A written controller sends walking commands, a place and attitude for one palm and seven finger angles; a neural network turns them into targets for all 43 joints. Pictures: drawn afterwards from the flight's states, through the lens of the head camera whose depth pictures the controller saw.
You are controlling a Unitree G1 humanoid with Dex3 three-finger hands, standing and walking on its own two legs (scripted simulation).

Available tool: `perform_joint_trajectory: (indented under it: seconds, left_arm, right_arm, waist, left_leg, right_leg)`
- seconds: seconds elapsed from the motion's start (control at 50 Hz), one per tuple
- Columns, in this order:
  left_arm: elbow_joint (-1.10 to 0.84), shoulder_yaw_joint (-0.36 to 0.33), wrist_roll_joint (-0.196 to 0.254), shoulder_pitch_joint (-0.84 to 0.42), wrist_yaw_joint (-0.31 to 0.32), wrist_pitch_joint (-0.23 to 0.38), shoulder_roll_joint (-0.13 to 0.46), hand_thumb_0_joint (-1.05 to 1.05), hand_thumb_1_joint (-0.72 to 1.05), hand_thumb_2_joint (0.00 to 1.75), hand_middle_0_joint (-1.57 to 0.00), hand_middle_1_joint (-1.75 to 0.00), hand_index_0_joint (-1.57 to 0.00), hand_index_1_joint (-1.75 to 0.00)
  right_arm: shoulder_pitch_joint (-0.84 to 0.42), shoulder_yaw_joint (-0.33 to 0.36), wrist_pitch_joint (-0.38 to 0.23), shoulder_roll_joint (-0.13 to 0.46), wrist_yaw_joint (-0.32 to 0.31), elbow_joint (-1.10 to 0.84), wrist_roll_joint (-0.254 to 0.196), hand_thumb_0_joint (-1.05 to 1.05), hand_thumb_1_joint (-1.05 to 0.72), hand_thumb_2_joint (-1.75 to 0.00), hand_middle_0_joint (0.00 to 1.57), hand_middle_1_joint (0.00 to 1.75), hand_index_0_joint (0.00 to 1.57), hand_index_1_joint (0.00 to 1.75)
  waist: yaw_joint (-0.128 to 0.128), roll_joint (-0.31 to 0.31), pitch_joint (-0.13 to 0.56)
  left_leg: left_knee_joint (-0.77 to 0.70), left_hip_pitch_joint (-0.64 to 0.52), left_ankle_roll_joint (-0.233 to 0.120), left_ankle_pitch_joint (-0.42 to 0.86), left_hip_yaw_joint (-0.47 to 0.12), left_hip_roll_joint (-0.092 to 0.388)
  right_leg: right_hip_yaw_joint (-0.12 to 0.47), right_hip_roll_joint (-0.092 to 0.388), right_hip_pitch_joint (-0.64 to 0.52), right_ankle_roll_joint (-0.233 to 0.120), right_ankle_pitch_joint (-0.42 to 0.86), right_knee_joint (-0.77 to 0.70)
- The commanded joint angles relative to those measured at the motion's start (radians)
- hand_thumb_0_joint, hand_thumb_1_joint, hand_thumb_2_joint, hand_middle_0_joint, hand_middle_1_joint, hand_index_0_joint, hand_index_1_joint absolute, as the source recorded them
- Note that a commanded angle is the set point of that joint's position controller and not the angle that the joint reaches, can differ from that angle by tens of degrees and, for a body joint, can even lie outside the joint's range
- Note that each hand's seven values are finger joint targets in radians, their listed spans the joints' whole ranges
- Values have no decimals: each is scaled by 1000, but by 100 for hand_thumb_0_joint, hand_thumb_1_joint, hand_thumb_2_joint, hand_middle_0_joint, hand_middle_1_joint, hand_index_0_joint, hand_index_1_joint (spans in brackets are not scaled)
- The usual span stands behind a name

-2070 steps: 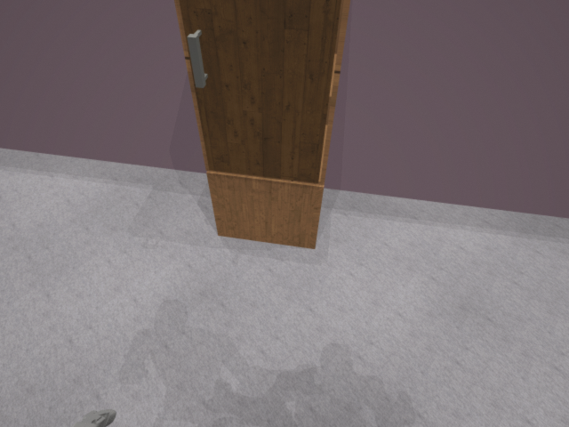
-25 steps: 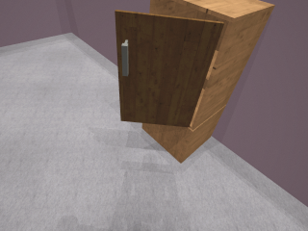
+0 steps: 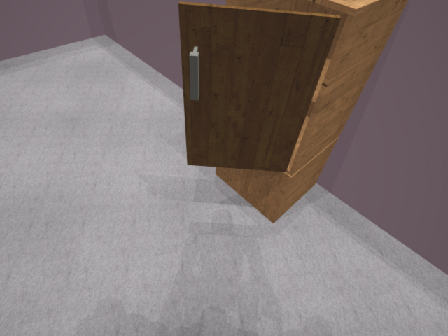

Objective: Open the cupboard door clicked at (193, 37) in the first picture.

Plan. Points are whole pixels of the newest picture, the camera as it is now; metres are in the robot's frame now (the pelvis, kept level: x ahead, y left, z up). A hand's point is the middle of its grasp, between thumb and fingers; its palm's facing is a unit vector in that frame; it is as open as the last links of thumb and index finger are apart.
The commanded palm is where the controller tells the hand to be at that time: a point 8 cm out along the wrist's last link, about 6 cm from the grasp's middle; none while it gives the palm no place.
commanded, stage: come to a stop and stand still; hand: left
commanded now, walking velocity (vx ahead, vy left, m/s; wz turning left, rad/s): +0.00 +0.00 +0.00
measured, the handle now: (195, 73) +0.76 +0.15 +0.07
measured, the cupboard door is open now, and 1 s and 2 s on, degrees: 44 44 44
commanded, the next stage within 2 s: look again from close up in 0.34 s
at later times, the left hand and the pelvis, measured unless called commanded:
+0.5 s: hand out of the picture -0.05 +0.18 -0.17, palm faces +0.02 -0.98 -0.18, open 7.4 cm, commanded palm none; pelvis -0.01 +0.02 +0.01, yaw -1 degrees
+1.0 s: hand out of the picture -0.04 +0.13 -0.17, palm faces +0.02 -0.99 -0.13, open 7.4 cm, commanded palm none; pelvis -0.01 -0.01 +0.01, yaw -1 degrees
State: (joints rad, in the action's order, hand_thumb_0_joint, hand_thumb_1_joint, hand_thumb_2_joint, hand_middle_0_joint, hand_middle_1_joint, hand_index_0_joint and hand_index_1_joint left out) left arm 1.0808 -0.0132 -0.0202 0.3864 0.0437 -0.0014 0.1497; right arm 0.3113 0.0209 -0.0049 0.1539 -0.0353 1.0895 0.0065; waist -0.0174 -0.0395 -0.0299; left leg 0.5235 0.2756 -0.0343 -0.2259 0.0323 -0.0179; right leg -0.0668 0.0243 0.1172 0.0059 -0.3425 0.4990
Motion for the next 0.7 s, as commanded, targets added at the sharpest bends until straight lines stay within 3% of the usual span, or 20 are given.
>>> perform_joint_trajectory:
  seconds: [0.0,0.06,0.18,0.36,0.56,0.68]
  left_arm:
    - [-4,-2,7,91,-6,5,60,0,90,90,-20,-30,-20,-30]
    - [-5,-2,2,81,-8,3,55,0,90,90,-20,-30,-20,-30]
    - [-9,-2,0,65,-8,10,60,0,90,90,-20,-30,-20,-30]
    - [-4,-1,-1,78,-8,9,55,0,90,90,-20,-30,-20,-30]
    - [3,7,2,95,-5,24,51,0,90,90,-20,-30,-20,-30]
    - [8,13,4,104,-1,28,48,0,90,90,-20,-30,-20,-30]
  right_arm:
    - [16,-1,-24,93,-5,-38,0,0,-90,-90,20,30,20,30]
    - [12,4,-23,105,-3,-28,2,0,-90,-90,20,30,20,30]
    - [13,3,-23,93,1,-16,1,0,-90,-90,20,30,20,30]
    - [21,1,-14,94,5,-6,2,0,-90,-90,20,30,20,30]
    - [39,-6,-12,74,7,8,-2,0,-90,-90,20,30,20,30]
    - [43,-11,-13,60,6,18,-4,0,-90,-90,20,30,20,30]
  waist:
    - [-10,97,-23]
    - [-8,80,-35]
    - [-4,42,-15]
    - [7,59,-66]
    - [20,2,-59]
    - [20,10,-75]
  left_leg:
    - [-236,-12,-29,90,-194,163]
    - [-281,-13,-21,-13,-209,156]
    - [-279,-38,-12,-13,-175,137]
    - [-312,-24,-2,-130,-169,125]
    - [-241,-75,1,-16,-121,105]
    - [-202,-78,3,46,-99,101]
  right_leg:
    - [62,66,33,-26,92,-98]
    - [59,63,43,-26,91,-96]
    - [62,78,42,-28,117,-130]
    - [70,76,92,-30,64,-145]
    - [101,89,134,-40,57,-182]
    - [111,92,146,-44,62,-195]
